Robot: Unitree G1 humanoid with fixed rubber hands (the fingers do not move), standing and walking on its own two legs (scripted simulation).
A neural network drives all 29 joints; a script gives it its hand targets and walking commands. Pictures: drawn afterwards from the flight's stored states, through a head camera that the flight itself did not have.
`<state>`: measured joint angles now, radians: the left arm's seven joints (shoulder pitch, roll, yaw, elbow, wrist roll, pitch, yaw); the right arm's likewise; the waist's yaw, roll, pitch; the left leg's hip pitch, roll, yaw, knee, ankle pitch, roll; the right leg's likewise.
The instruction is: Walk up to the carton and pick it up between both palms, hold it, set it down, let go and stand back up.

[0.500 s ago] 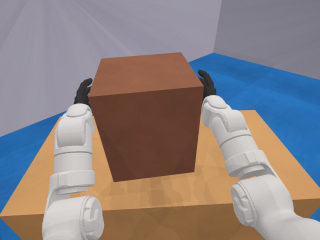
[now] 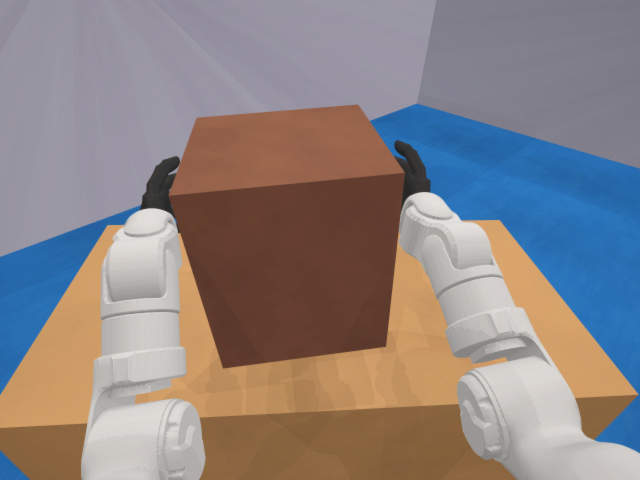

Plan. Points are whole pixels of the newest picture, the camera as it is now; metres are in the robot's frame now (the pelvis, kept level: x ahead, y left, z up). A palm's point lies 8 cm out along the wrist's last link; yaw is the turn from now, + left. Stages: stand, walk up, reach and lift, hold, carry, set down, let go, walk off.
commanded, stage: hold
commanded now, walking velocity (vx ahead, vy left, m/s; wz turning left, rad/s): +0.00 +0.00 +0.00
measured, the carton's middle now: (292, 233) +0.38 +0.00 +0.18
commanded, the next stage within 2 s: none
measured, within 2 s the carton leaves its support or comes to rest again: neither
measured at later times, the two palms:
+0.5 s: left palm (146, 216) +0.36 +0.17 +0.23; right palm (404, 190) +0.37 -0.13 +0.25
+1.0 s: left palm (153, 211) +0.36 +0.16 +0.23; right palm (410, 197) +0.36 -0.14 +0.24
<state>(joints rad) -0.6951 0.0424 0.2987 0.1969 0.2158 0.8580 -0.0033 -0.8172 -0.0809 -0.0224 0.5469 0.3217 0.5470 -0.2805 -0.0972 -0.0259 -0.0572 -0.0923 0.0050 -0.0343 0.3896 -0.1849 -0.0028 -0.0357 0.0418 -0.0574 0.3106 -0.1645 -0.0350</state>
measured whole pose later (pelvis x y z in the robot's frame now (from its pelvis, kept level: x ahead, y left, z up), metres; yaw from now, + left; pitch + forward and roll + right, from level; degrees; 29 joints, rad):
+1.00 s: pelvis +0.00 +0.01 +0.00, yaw -1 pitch -5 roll -1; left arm -0.74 0.04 0.31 0.28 0.19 0.83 0.04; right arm -0.85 -0.10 -0.03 0.61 0.30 0.54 -0.26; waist -0.06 0.00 -0.10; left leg -0.11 0.00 -0.02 0.38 -0.18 0.01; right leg -0.07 0.04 -0.02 0.31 -0.16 -0.03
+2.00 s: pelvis +0.00 +0.00 +0.00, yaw +0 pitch -6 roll -1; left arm -0.72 0.04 0.30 0.22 0.20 0.85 0.03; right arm -0.83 -0.08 -0.04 0.56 0.31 0.55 -0.27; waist -0.07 -0.02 -0.11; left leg -0.11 0.00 -0.04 0.40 -0.19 0.01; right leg -0.06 0.05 -0.03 0.31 -0.16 -0.03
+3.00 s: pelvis +0.00 +0.00 +0.00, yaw +0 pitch -5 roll -1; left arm -0.72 0.05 0.30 0.26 0.19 0.84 0.03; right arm -0.85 -0.09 -0.02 0.59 0.32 0.56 -0.28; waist -0.08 -0.02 -0.10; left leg -0.12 0.00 -0.05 0.39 -0.18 0.00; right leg -0.06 0.05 -0.02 0.31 -0.16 -0.03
